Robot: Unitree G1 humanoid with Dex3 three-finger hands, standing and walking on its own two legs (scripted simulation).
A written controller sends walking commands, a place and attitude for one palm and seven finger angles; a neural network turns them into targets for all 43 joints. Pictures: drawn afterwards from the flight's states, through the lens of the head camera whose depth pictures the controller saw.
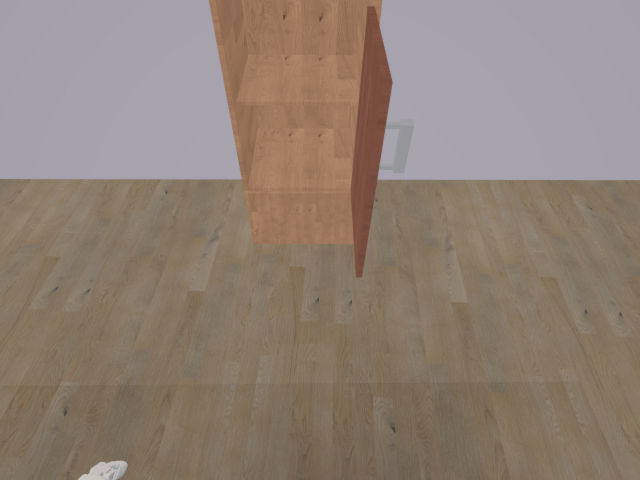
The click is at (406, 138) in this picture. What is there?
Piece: cupboard door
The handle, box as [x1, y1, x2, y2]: [379, 119, 413, 172]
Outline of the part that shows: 412,119 401,119 400,122 386,122 385,128 398,128 399,132 393,163 380,164 379,169 392,169 393,172 403,172 413,129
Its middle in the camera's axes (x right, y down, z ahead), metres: +0.16 -0.20 +0.84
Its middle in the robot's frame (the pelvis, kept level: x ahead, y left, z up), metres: +0.77 -0.12 -0.02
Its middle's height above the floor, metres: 0.75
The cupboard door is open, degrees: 89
